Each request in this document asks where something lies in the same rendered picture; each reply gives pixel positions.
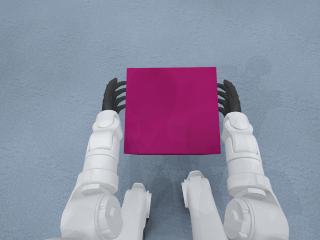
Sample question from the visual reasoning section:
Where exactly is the left robot forearm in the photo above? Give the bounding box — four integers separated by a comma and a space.
60, 110, 123, 233

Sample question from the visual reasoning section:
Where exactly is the carton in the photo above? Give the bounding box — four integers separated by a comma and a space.
124, 67, 221, 155

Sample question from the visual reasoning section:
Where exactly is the robot left upper arm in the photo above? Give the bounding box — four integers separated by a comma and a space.
44, 193, 124, 240

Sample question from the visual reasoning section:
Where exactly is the robot right thigh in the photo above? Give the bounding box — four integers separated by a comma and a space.
181, 176, 228, 240

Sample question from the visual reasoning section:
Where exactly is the right robot forearm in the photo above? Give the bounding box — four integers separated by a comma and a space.
221, 111, 289, 236

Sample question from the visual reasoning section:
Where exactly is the robot right shin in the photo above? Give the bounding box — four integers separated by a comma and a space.
186, 170, 211, 190

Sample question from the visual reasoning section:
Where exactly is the right robot hand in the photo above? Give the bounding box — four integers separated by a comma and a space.
217, 79, 242, 118

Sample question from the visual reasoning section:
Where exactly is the robot right upper arm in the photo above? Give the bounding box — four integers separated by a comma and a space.
223, 197, 289, 240

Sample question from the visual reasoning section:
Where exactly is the left robot hand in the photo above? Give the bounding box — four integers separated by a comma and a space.
101, 77, 127, 114

